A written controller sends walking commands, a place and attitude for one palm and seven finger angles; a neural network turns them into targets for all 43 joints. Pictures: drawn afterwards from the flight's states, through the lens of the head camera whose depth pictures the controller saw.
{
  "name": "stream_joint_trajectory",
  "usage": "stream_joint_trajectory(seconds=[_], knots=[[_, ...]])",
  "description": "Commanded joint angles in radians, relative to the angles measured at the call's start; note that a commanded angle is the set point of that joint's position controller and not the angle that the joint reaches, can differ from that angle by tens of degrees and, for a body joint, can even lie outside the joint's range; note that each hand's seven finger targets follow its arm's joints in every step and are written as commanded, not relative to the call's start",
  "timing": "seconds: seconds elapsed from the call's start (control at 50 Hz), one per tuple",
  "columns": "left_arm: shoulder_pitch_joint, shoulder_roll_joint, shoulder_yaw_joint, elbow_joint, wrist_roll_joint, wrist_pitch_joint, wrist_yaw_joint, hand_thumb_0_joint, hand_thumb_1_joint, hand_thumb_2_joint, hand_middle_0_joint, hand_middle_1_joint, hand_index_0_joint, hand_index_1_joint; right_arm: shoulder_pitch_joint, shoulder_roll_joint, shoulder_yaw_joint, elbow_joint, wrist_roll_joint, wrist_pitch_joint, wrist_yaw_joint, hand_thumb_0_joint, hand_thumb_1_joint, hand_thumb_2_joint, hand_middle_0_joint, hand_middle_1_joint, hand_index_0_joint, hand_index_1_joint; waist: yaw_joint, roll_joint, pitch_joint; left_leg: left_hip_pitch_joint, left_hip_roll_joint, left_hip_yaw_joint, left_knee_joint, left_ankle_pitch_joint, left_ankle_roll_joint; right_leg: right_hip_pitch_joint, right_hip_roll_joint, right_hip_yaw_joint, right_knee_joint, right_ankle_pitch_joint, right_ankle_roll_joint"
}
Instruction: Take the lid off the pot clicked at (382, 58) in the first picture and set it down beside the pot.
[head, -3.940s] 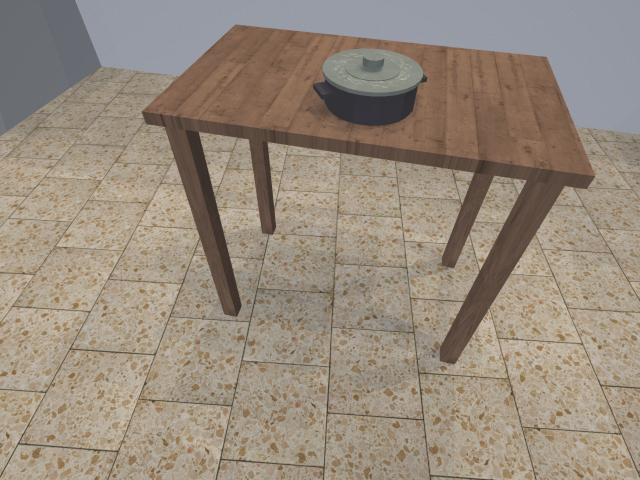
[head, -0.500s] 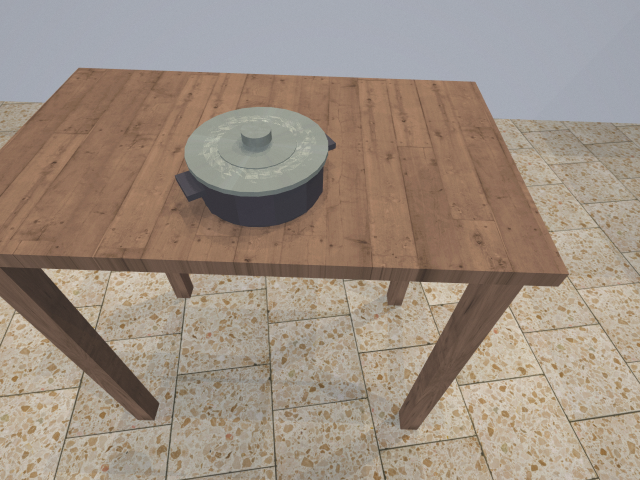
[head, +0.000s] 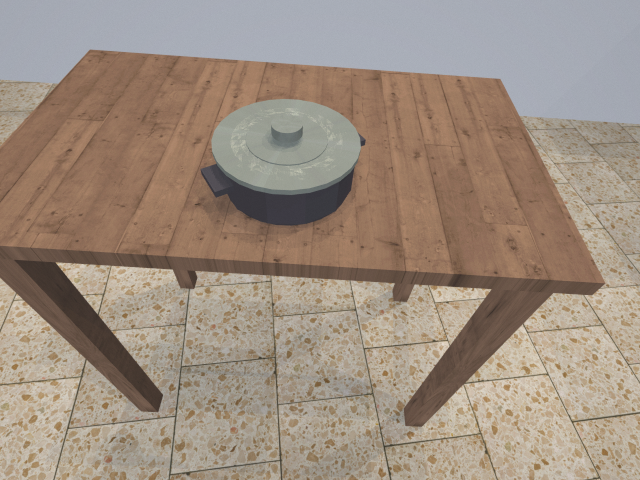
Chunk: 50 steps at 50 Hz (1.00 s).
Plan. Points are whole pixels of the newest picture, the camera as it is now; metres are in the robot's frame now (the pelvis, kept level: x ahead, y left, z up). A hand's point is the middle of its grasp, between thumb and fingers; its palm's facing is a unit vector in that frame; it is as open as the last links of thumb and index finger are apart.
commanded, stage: look again from close up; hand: left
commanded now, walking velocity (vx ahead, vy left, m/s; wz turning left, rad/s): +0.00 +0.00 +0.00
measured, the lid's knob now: (287, 128) +0.52 +0.09 +0.16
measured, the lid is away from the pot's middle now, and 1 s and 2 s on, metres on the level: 0.00 0.00 0.00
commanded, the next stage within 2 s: lift the closed hand beside the body in 0.20 s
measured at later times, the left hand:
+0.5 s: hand (170, 474) +0.14 +0.18 -0.06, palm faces +0.21 -0.93 -0.30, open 6.6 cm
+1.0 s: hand (117, 458) +0.13 +0.19 +0.08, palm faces +0.33 -0.85 -0.40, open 3.0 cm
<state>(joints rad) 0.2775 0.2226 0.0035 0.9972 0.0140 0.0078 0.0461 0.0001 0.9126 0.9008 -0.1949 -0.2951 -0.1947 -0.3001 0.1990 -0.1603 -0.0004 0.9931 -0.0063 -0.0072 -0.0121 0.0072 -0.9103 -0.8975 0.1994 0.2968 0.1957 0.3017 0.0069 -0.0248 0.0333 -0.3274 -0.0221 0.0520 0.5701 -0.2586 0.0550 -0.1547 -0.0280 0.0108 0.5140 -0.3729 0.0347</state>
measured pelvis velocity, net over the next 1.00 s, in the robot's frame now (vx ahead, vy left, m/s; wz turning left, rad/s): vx -0.01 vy -0.05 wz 0.02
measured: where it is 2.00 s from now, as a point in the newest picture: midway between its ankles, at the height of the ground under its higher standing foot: outside the picture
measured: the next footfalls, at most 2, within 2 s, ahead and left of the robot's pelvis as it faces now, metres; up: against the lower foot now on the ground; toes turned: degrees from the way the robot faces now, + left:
none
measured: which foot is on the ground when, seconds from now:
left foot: down 0.00-1.00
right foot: down 0.00-1.00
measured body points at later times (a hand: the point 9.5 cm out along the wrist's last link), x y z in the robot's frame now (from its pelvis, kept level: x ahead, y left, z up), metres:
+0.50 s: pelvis +0.00 -0.01 +0.01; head -0.01 -0.02 +0.46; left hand +0.12 +0.23 -0.04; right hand +0.13 -0.24 -0.11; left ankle +0.03 +0.08 -0.73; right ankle -0.06 -0.14 -0.73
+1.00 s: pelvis -0.01 -0.05 +0.01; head -0.02 -0.07 +0.46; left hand +0.11 +0.24 +0.11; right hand +0.20 -0.26 -0.06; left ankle +0.03 +0.08 -0.73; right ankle -0.06 -0.14 -0.73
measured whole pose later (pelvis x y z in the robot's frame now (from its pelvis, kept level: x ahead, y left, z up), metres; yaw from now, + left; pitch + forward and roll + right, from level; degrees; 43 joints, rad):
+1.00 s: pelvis -0.01 -0.05 +0.01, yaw +1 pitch -3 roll +0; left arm 0.68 0.30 0.21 -0.33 -0.05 -0.06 0.07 0.01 0.90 0.90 -1.23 -1.42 -1.22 -1.42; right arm 0.19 -0.20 0.01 0.60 0.01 -0.13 -0.08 0.01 -0.90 -0.90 0.20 0.30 0.20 0.30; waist 0.07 0.04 0.00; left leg -0.19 0.03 0.00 0.43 -0.18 -0.02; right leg -0.01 0.03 -0.04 0.38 -0.31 -0.03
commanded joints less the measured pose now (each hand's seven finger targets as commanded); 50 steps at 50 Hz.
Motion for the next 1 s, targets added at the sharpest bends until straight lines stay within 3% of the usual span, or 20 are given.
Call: stream_joint_trajectory(seconds=[0.0, 0.26, 0.28, 0.3, 0.32, 0.34, 0.36, 0.4, 0.42, 0.44, 0.46, 0.54, 0.6, 0.66, 0.74, 0.78, 0.84, 0.92, 0.94, 0.98], knots=[[0.074, 0.09, 0.019, -0.035, 0.003, -0.019, 0.002, 0.0, 0.9, 0.9, -0.2, -0.3, -0.2, -0.3, 0.025, -0.144, -0.039, -0.043, 0.0, -0.019, -0.01, 0.0, -0.9, -0.9, 0.2, 0.3, 0.2, 0.3, 0.001, 0.048, -0.049, 0.131, 0.126, -0.155, -0.119, 0.22, 0.008, -0.073, -0.041, 0.035, -0.06, 0.185, -0.058], [0.075, 0.095, 0.021, -0.017, 0.001, -0.019, -0.003, 0.0, 0.9, 0.9, -0.2, -0.3, -0.2, -0.3, -0.003, -0.14, -0.037, -0.021, 0.001, -0.017, -0.011, 0.0, -0.9, -0.9, 0.2, 0.3, 0.2, 0.3, 0.007, 0.039, -0.031, 0.129, 0.116, -0.14, -0.115, 0.197, -0.001, -0.062, -0.058, 0.048, -0.087, 0.206, -0.059], [0.121, 0.057, 0.01, 0.005, 0.02, -0.039, 0.03, 0.0, 0.9, 0.9, -0.2, -0.3, -0.2, -0.3, -0.008, -0.171, -0.035, -0.062, 0.001, -0.019, -0.007, 0.0, -0.9, -0.9, 0.2, 0.3, 0.2, 0.3, -0.003, 0.115, -0.033, 0.177, 0.135, -0.117, 0.018, 0.373, -0.022, -0.106, -0.073, 0.085, -0.103, 0.305, -0.06], [-0.481, 0.27, 0.067, -1.313, -0.091, -0.184, 0.056, 0.0, 0.9, 0.9, -0.244, -0.348, -0.244, -0.348, 0.072, -0.226, -0.04, -0.348, 0.063, -0.196, -0.002, 0.0, -0.9, -0.9, 0.2, 0.3, 0.2, 0.3, 0.009, 0.297, -0.481, 0.431, 0.055, -0.152, -0.127, 0.451, -0.083, -0.038, -0.016, -0.03, -0.04, 0.355, -0.07], [-0.082, 0.252, 0.094, -1.198, -0.01, -0.113, 0.11, 0.0, 0.9, 0.9, -0.288, -0.396, -0.288, -0.396, -0.002, -0.183, -0.002, -0.319, 0.054, -0.274, -0.046, 0.0, -0.9, -0.9, 0.2, 0.3, 0.2, 0.3, 0.042, 0.454, -0.542, 0.53, 0.098, -0.153, -0.125, 0.574, -0.118, -0.082, -0.004, -0.034, 0.004, 0.282, -0.092], [0.198, 0.1, 0.038, -1.077, -0.044, 0.009, 0.153, 0.0, 0.9, 0.9, -0.332, -0.444, -0.332, -0.444, -0.041, -0.149, -0.016, -0.298, 0.072, -0.289, -0.038, 0.0, -0.9, -0.9, 0.2, 0.3, 0.2, 0.3, 0.033, 0.379, -0.388, 0.442, 0.071, -0.15, -0.164, 0.489, -0.127, -0.087, 0.017, -0.064, 0.027, 0.191, -0.078], [0.331, -0.024, 0.001, -0.891, -0.025, 0.057, 0.15, 0.0, 0.9, 0.9, -0.376, -0.492, -0.376, -0.492, -0.071, -0.138, -0.015, -0.275, 0.055, -0.286, -0.028, 0.0, -0.9, -0.9, 0.2, 0.3, 0.2, 0.3, 0.031, 0.235, -0.204, 0.344, 0.059, -0.143, -0.171, 0.425, -0.091, -0.088, 0.016, -0.08, -0.046, 0.194, -0.07], [0.367, -0.007, 0.04, -0.75, 0.0, 0.059, 0.117, 0.0, 0.9, 0.9, -0.464, -0.588, -0.464, -0.588, -0.068, -0.166, -0.057, -0.342, 0.039, -0.241, -0.008, 0.0, -0.9, -0.9, 0.2, 0.3, 0.2, 0.3, 0.02, -0.078, -0.019, 0.168, 0.057, -0.112, -0.166, 0.283, -0.057, -0.125, 0.027, -0.111, -0.128, 0.246, -0.056], [0.429, 0.004, 0.063, -0.761, 0.006, 0.043, 0.095, 0.0, 0.9, 0.9, -0.508, -0.636, -0.508, -0.636, -0.088, -0.167, -0.066, -0.381, 0.036, -0.216, -0.004, 0.0, -0.9, -0.9, 0.2, 0.3, 0.2, 0.3, 0.03, -0.125, 0.012, 0.144, 0.056, -0.102, -0.17, 0.257, -0.051, -0.136, 0.029, -0.11, -0.139, 0.241, -0.053], [0.521, 0.018, 0.1, -0.772, 0.001, 0.027, 0.083, 0.0, 0.9, 0.9, -0.552, -0.684, -0.552, -0.684, -0.109, -0.168, -0.078, -0.419, 0.041, -0.199, -0.002, 0.0, -0.9, -0.9, 0.2, 0.3, 0.2, 0.3, 0.049, -0.115, -0.008, 0.146, 0.058, -0.087, -0.17, 0.267, -0.053, -0.099, 0.029, -0.113, -0.137, 0.255, -0.057], [0.506, 0.018, 0.081, -0.86, -0.002, 0.008, 0.066, 0.0, 0.9, 0.9, -0.596, -0.732, -0.596, -0.732, -0.113, -0.165, -0.069, -0.463, 0.038, -0.188, 0.001, 0.0, -0.9, -0.9, 0.2, 0.3, 0.2, 0.3, 0.047, -0.109, -0.02, 0.147, 0.05, -0.071, -0.17, 0.249, -0.054, -0.099, 0.028, -0.105, -0.136, 0.248, -0.053], [0.371, 0.178, 0.214, -1.169, -0.029, -0.067, 0.057, 0.0, 0.9, 0.9, -0.772, -0.924, -0.772, -0.924, -0.137, -0.152, -0.054, -0.545, 0.031, -0.173, -0.02, 0.0, -0.9, -0.9, 0.2, 0.3, 0.2, 0.3, 0.041, 0.029, -0.045, 0.186, 0.039, -0.029, -0.165, 0.139, -0.046, -0.121, 0.021, -0.072, -0.187, 0.18, -0.044], [0.337, 0.121, 0.17, -1.186, -0.043, -0.086, 0.039, 0.0, 0.9, 0.9, -0.904, -1.068, -0.904, -1.068, -0.129, -0.143, -0.038, -0.57, 0.026, -0.159, -0.038, 0.0, -0.9, -0.9, 0.2, 0.3, 0.2, 0.3, 0.024, 0.022, 0.011, 0.19, 0.028, -0.021, -0.164, 0.076, -0.035, -0.165, 0.024, -0.055, -0.219, 0.126, -0.037], [0.283, 0.143, 0.174, -1.335, -0.05, -0.118, 0.033, 0.0, 0.9, 0.9, -1.036, -1.212, -1.036, -1.212, -0.13, -0.148, -0.032, -0.597, 0.018, -0.166, -0.048, 0.0, -0.9, -0.9, 0.2, 0.3, 0.2, 0.3, 0.016, 0.083, -0.044, 0.249, 0.022, -0.006, -0.147, 0.082, -0.029, -0.158, 0.021, -0.046, -0.24, 0.124, -0.035], [0.303, 0.205, 0.245, -1.413, -0.059, -0.127, 0.037, 0.0, 0.9, 0.9, -1.212, -1.404, -1.212, -1.404, -0.133, -0.152, -0.032, -0.592, 0.011, -0.175, -0.063, 0.0, -0.9, -0.9, 0.2, 0.3, 0.2, 0.3, 0.03, 0.049, -0.068, 0.288, 0.019, -0.005, -0.14, 0.122, -0.021, -0.136, 0.021, -0.038, -0.256, 0.17, -0.032], [0.315, 0.182, 0.23, -1.439, -0.061, -0.128, 0.033, 0.0, 0.9, 0.9, -1.3, -1.5, -1.3, -1.5, -0.139, -0.146, -0.028, -0.589, 0.011, -0.176, -0.07, 0.0, -0.9, -0.9, 0.2, 0.3, 0.2, 0.3, 0.034, 0.057, -0.051, 0.292, 0.019, -0.007, -0.147, 0.143, -0.018, -0.119, 0.017, -0.034, -0.253, 0.202, -0.032], [0.348, 0.237, 0.299, -1.499, -0.06, -0.134, 0.036, 0.0, 0.9, 0.9, -1.3, -1.5, -1.3, -1.5, -0.155, -0.145, -0.031, -0.582, 0.009, -0.179, -0.074, 0.0, -0.9, -0.9, 0.2, 0.3, 0.2, 0.3, 0.051, 0.048, -0.064, 0.307, 0.02, -0.008, -0.145, 0.184, -0.017, -0.095, 0.02, -0.037, -0.253, 0.255, -0.031], [0.372, 0.231, 0.309, -1.564, -0.063, -0.14, 0.032, 0.0, 0.9, 0.9, -1.3, -1.5, -1.3, -1.5, -0.166, -0.132, -0.023, -0.575, 0.009, -0.184, -0.08, 0.0, -0.9, -0.9, 0.2, 0.3, 0.2, 0.3, 0.062, 0.093, -0.052, 0.319, 0.021, -0.014, -0.157, 0.225, -0.017, -0.062, 0.018, -0.034, -0.242, 0.309, -0.031], [0.401, 0.271, 0.366, -1.565, -0.064, -0.14, 0.038, 0.0, 0.9, 0.9, -1.3, -1.5, -1.3, -1.5, -0.177, -0.133, -0.03, -0.57, 0.011, -0.186, -0.078, 0.0, -0.9, -0.9, 0.2, 0.3, 0.2, 0.3, 0.071, 0.06, -0.067, 0.32, 0.026, -0.014, -0.152, 0.232, -0.019, -0.058, 0.023, -0.035, -0.246, 0.317, -0.03], [0.409, 0.246, 0.35, -1.584, -0.064, -0.146, 0.032, 0.0, 0.9, 0.9, -1.3, -1.5, -1.3, -1.5, -0.184, -0.127, -0.027, -0.569, 0.013, -0.188, -0.08, 0.0, -0.9, -0.9, 0.2, 0.3, 0.2, 0.3, 0.07, 0.044, -0.049, 0.315, 0.028, -0.016, -0.156, 0.248, -0.019, -0.051, 0.022, -0.036, -0.238, 0.338, -0.028]])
